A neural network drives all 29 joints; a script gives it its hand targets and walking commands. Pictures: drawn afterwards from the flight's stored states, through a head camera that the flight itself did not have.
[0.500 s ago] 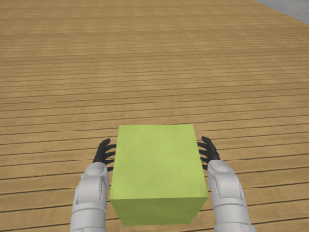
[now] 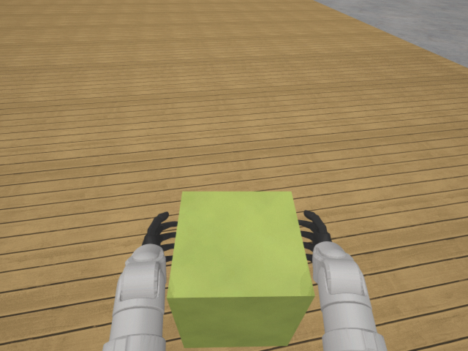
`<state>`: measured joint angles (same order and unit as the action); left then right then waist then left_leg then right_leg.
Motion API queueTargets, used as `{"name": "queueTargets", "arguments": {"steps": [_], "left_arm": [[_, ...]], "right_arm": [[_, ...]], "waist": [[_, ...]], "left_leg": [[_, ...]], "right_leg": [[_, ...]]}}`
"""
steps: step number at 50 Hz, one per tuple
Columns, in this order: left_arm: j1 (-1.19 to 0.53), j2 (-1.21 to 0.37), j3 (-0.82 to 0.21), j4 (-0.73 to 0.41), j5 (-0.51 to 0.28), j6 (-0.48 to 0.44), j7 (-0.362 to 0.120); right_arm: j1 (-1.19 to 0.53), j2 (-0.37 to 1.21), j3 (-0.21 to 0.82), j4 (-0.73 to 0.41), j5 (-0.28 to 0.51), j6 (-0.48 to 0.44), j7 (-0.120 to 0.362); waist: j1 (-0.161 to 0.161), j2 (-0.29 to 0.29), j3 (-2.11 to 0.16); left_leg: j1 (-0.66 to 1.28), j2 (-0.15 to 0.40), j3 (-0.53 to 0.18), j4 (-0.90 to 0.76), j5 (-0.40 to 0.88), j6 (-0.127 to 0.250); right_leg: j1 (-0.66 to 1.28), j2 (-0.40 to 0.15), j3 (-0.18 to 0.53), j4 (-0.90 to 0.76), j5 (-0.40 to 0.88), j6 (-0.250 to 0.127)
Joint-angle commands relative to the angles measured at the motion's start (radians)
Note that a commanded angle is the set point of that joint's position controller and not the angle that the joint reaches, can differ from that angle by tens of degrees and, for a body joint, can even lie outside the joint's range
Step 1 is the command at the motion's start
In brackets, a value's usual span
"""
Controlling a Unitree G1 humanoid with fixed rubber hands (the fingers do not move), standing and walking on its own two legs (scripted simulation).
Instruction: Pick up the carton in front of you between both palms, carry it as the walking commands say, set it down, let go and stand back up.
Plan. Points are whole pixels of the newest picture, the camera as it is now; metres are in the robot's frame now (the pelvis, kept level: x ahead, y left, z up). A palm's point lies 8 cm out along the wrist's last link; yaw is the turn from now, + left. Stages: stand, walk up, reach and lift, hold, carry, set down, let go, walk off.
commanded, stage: hold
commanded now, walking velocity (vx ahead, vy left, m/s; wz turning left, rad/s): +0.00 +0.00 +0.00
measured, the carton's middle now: (236, 271) +0.30 +0.00 -0.03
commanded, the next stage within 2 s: set down in 0.46 s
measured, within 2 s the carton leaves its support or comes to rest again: neither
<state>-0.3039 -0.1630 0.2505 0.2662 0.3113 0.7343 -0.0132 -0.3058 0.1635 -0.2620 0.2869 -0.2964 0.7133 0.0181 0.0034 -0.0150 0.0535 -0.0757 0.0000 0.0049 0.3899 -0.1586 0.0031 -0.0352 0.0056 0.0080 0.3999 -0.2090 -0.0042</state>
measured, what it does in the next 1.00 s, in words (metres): stands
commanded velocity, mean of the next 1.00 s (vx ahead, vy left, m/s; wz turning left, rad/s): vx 0.00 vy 0.00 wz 0.00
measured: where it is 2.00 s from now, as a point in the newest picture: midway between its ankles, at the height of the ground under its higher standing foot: outside the picture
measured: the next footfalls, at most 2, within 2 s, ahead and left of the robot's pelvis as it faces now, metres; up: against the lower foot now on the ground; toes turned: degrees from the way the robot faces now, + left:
none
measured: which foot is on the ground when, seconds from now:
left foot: down 0.00-1.00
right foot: down 0.00-1.00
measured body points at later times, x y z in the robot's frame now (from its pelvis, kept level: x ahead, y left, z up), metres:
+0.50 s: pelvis +0.01 +0.01 +0.00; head -0.03 +0.02 +0.45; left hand +0.32 +0.16 +0.04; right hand +0.32 -0.15 +0.05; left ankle +0.05 +0.12 -0.74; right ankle +0.02 -0.12 -0.74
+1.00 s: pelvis -0.01 +0.00 -0.03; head +0.15 +0.01 +0.39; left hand +0.37 +0.16 -0.10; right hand +0.36 -0.15 -0.09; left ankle +0.05 +0.12 -0.74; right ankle +0.02 -0.12 -0.74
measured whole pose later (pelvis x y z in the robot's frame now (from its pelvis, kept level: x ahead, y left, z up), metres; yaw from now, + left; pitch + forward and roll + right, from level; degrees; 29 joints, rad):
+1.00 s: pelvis -0.01 +0.00 -0.03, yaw +0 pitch +14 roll +0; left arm -0.56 -0.15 0.46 0.53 0.37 0.25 -0.05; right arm -0.55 0.21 -0.48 0.50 -0.37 0.25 0.01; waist 0.00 -0.02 0.14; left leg -0.70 -0.02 -0.06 0.71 -0.24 -0.01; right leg -0.66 0.04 0.04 0.72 -0.29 0.00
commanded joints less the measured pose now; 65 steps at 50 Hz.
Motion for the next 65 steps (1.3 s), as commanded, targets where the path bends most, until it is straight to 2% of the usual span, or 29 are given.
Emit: {"name": "queueTargets", "arguments": {"steps": [1,13,27,31,35,39,42,45,49,54,56,58,62,65], "left_arm": [[-0.465,-0.906,-0.489,0.004,-0.240,-0.032,-0.239],[-0.510,-0.924,-0.473,0.050,-0.237,-0.036,-0.255],[-0.493,-0.900,-0.471,0.024,-0.242,-0.040,-0.236],[-0.560,-0.870,-0.388,0.111,-0.193,-0.071,-0.235],[-0.658,-0.807,-0.248,0.229,-0.101,-0.138,-0.223],[-0.653,-0.687,-0.109,0.304,-0.005,-0.236,-0.199],[-0.606,-0.613,-0.062,0.331,0.032,-0.324,-0.187],[-0.591,-0.626,-0.101,0.343,0.019,-0.428,-0.189],[-0.670,-0.715,-0.244,0.338,-0.054,-0.556,-0.193],[-0.762,-0.781,-0.405,0.272,-0.124,-0.618,-0.191],[-0.777,-0.794,-0.436,0.255,-0.141,-0.609,-0.190],[-0.793,-0.809,-0.441,0.259,-0.146,-0.585,-0.195],[-0.850,-0.839,-0.407,0.307,-0.135,-0.517,-0.216],[-0.896,-0.844,-0.364,0.350,-0.122,-0.477,-0.227]], "right_arm": [[-0.463,0.905,0.474,0.017,0.219,-0.025,0.231],[-0.504,0.924,0.440,0.068,0.205,-0.032,0.247],[-0.481,0.911,0.445,0.036,0.207,-0.030,0.224],[-0.548,0.897,0.371,0.115,0.164,-0.060,0.216],[-0.643,0.853,0.237,0.220,0.076,-0.124,0.193],[-0.646,0.739,0.103,0.277,-0.020,-0.219,0.159],[-0.597,0.666,0.055,0.298,-0.054,-0.311,0.145],[-0.589,0.679,0.098,0.298,-0.033,-0.416,0.139],[-0.670,0.762,0.251,0.291,0.049,-0.541,0.144],[-0.767,0.833,0.431,0.236,0.133,-0.607,0.139],[-0.787,0.838,0.462,0.218,0.149,-0.598,0.138],[-0.801,0.844,0.462,0.225,0.152,-0.572,0.146],[-0.856,0.856,0.413,0.274,0.140,-0.504,0.180],[-0.905,0.852,0.362,0.318,0.127,-0.465,0.203]], "waist": [[-0.003,0.013,-0.173],[-0.004,0.029,-0.182],[0.000,0.019,-0.224],[0.006,0.012,-0.173],[0.008,0.007,-0.124],[0.006,0.008,-0.120],[-0.001,0.007,-0.175],[-0.004,0.004,-0.290],[0.002,0.014,-0.537],[0.013,0.019,-0.935],[0.011,0.018,-1.023],[0.009,0.017,-1.034],[0.003,0.021,-0.963],[0.000,0.029,-0.928]], "left_leg": [[0.105,-0.068,-0.072,-0.061,-0.037,0.009],[0.126,-0.053,-0.082,-0.077,-0.056,0.001],[0.152,-0.063,-0.080,-0.055,0.127,-0.004],[0.098,-0.067,-0.073,-0.036,0.051,0.002],[0.011,-0.073,-0.068,0.015,-0.012,0.011],[-0.095,-0.085,-0.059,0.087,0.022,0.016],[-0.188,-0.097,-0.051,0.145,0.089,0.010],[-0.265,-0.110,-0.048,0.228,0.178,0.004],[-0.355,-0.121,-0.048,0.366,0.277,-0.005],[-0.460,-0.125,-0.048,0.538,0.390,-0.016],[-0.511,-0.128,-0.043,0.584,0.374,-0.021],[-0.589,-0.133,-0.034,0.614,0.294,-0.026],[-0.741,-0.136,-0.023,0.657,0.094,-0.025],[-0.832,-0.136,-0.018,0.695,0.021,-0.024]], "right_leg": [[-0.104,0.057,0.071,-0.104,-0.044,-0.017],[-0.122,0.065,0.067,-0.102,-0.062,-0.022],[-0.075,0.074,0.073,-0.088,0.092,-0.007],[-0.114,0.073,0.070,-0.067,0.033,-0.008],[-0.189,0.073,0.067,-0.023,-0.025,-0.013],[-0.281,0.083,0.059,0.044,0.009,-0.010],[-0.347,0.093,0.052,0.107,0.086,0.003],[-0.418,0.104,0.049,0.188,0.175,0.013],[-0.521,0.122,0.044,0.323,0.268,0.027],[-0.627,0.133,0.042,0.495,0.392,0.043],[-0.687,0.137,0.036,0.541,0.363,0.046],[-0.758,0.142,0.029,0.572,0.280,0.045],[-0.938,0.148,0.010,0.624,0.069,0.039],[-1.053,0.152,-0.001,0.666,-0.012,0.033]]}}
